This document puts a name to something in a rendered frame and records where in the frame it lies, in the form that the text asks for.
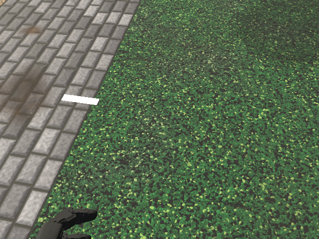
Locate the robot left hand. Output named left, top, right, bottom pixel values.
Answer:
left=36, top=206, right=98, bottom=239

